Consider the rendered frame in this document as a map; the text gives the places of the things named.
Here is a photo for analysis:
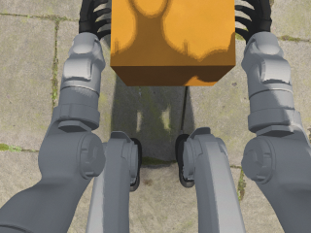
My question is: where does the right robot hand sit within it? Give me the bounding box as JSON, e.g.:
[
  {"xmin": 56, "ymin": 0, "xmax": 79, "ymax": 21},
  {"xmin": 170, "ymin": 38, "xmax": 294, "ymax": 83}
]
[{"xmin": 234, "ymin": 0, "xmax": 272, "ymax": 45}]

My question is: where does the carton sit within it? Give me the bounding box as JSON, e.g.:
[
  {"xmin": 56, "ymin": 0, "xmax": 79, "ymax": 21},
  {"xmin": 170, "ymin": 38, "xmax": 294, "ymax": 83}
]
[{"xmin": 110, "ymin": 0, "xmax": 236, "ymax": 86}]

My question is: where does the robot right upper arm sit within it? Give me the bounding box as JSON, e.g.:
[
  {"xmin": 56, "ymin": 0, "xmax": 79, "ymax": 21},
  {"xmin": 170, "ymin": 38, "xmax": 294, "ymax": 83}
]
[{"xmin": 241, "ymin": 135, "xmax": 311, "ymax": 233}]

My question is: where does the robot right foot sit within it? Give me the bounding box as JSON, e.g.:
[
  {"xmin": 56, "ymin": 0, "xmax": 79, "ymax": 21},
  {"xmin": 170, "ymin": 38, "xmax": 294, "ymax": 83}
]
[{"xmin": 175, "ymin": 134, "xmax": 194, "ymax": 188}]

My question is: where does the robot left forearm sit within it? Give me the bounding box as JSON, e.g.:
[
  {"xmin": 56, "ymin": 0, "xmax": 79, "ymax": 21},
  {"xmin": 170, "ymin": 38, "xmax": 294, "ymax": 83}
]
[{"xmin": 38, "ymin": 32, "xmax": 106, "ymax": 170}]

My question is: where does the robot left upper arm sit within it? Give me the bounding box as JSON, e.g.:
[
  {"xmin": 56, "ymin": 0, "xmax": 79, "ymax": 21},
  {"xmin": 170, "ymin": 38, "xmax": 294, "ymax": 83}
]
[{"xmin": 0, "ymin": 131, "xmax": 106, "ymax": 233}]

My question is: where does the robot right forearm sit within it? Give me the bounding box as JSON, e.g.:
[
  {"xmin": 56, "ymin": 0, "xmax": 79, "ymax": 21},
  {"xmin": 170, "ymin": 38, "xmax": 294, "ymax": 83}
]
[{"xmin": 241, "ymin": 31, "xmax": 311, "ymax": 148}]

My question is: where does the left robot thigh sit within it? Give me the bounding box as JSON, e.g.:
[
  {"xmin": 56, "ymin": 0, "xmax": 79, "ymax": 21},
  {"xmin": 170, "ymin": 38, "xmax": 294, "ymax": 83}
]
[{"xmin": 86, "ymin": 138, "xmax": 138, "ymax": 233}]

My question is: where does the left robot hand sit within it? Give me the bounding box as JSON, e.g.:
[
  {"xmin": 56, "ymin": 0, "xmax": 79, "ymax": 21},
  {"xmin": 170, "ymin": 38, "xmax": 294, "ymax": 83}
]
[{"xmin": 79, "ymin": 0, "xmax": 112, "ymax": 41}]

